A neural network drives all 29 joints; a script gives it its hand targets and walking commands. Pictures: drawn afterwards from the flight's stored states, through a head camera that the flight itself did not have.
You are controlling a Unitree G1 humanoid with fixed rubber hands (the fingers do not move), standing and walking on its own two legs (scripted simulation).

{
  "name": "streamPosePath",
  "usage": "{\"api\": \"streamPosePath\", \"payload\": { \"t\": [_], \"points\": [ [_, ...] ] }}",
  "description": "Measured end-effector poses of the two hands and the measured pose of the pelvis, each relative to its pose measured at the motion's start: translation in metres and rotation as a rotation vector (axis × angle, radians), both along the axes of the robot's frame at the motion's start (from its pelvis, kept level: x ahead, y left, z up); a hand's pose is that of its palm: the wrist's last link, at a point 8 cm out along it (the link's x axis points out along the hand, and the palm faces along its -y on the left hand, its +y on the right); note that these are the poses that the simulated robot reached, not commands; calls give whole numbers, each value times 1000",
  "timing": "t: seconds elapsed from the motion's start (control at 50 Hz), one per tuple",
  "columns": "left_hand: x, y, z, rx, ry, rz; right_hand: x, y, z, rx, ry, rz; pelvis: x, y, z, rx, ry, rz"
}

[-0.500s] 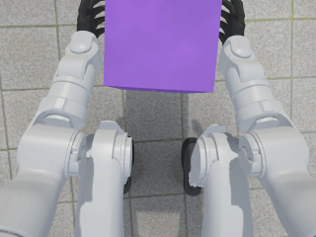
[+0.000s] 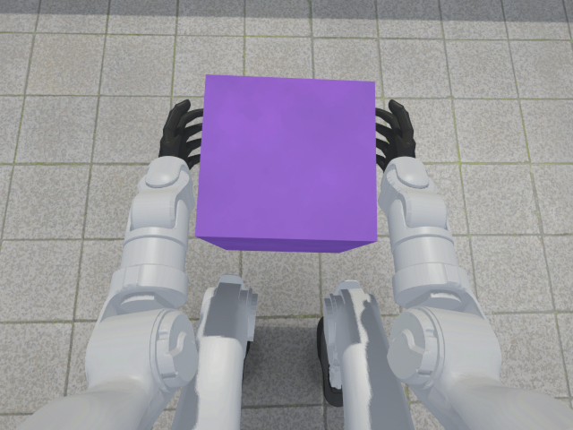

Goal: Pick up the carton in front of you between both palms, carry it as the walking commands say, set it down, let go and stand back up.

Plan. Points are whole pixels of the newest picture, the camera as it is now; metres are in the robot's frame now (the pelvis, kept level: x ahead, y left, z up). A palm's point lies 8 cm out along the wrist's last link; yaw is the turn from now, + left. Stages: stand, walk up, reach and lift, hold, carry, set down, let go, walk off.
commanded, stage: reach and lift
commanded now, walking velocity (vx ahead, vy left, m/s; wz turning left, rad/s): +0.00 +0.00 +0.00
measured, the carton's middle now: (286, 182) +0.46 +0.02 -0.13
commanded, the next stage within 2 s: none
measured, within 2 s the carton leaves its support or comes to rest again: neither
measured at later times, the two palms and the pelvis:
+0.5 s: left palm (127, 130) +0.42 +0.16 +0.10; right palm (473, 132) +0.43 -0.13 +0.11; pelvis +0.05 +0.00 +0.14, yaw +0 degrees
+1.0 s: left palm out of the picture +0.38 +0.16 +0.26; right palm out of the picture +0.39 -0.14 +0.26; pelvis +0.09 +0.00 +0.26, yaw +1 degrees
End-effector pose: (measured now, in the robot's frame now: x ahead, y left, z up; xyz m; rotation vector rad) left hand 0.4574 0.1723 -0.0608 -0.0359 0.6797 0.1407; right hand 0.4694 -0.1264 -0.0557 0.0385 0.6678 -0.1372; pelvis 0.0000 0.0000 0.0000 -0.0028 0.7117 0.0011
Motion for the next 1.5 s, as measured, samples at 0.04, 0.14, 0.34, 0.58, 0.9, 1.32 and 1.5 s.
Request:
{"api": "streamPosePath", "payload": {
  "t": [0.04, 0.14, 0.34, 0.58, 0.9, 1.32, 1.5],
  "points": [
    [-2, -1, 11, -3, -2, 0, -3, -1, 12, 1, -2, -3, 4, 0, 10, -1, -7, 0],
    [-8, -3, 43, -8, -5, 4, -10, -3, 43, 4, -5, -10, 13, 1, 35, -1, -37, 0],
    [-25, -4, 110, -13, 5, 12, -26, -4, 111, 5, 4, -9, 32, 1, 92, 1, -130, 4],
    [-44, -9, 189, -10, 6, 11, -46, -9, 189, 0, 5, -8, 55, 1, 162, 4, -273, 6],
    [-67, -12, 288, -3, 1, 8, -69, -13, 288, -10, 0, -1, 83, 2, 241, 7, -514, 7],
    [-87, -15, 357, 20, 10, -12, -90, -16, 355, -35, 8, 23, 77, 3, 272, 10, -787, 8],
    [-84, -15, 361, 17, -5, -8, -87, -16, 359, -32, -7, 21, 74, 3, 273, 10, -792, 8]
  ]
}}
